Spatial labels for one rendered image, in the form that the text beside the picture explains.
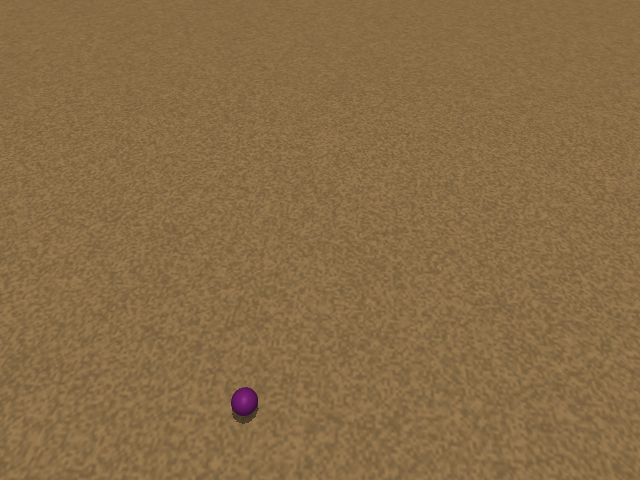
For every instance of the ball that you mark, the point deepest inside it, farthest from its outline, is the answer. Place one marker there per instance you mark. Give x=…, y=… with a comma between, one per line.
x=244, y=401

